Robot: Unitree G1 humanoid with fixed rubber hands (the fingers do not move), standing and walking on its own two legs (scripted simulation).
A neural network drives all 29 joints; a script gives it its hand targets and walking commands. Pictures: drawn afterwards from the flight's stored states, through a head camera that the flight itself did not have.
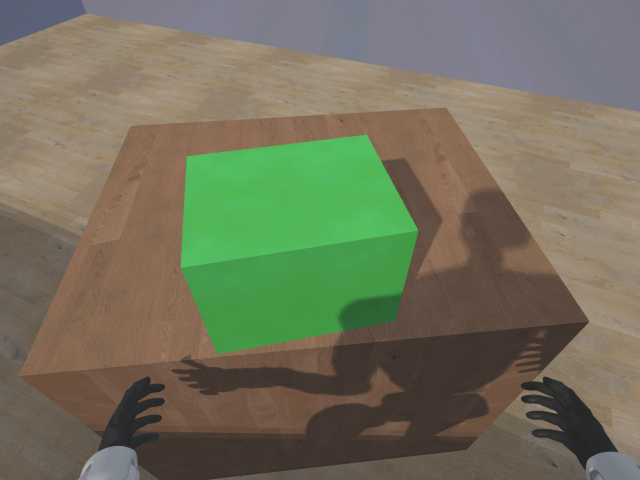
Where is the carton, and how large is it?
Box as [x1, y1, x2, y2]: [181, 135, 417, 353]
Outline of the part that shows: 366,135 187,156 181,269 217,353 394,320 415,242 417,229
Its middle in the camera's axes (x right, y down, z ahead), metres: -0.04 +0.01 +0.59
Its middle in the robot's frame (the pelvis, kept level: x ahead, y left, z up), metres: +0.44 +0.06 +0.04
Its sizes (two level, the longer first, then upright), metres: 0.279 0.218 0.206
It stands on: a pedestal, 0.71 m high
